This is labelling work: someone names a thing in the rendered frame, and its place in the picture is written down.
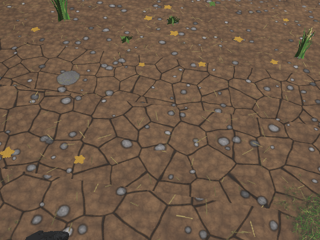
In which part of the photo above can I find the left robot hand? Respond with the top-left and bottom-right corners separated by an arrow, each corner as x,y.
25,230 -> 69,240

